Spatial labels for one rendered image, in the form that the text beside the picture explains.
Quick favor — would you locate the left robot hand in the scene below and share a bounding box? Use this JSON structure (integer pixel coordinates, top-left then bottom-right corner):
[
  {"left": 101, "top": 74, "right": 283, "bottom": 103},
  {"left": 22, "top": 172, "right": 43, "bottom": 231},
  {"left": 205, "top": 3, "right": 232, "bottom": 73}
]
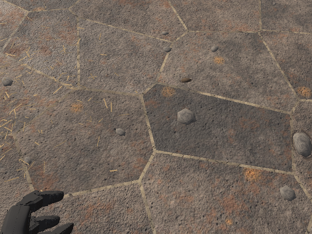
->
[{"left": 0, "top": 190, "right": 74, "bottom": 234}]

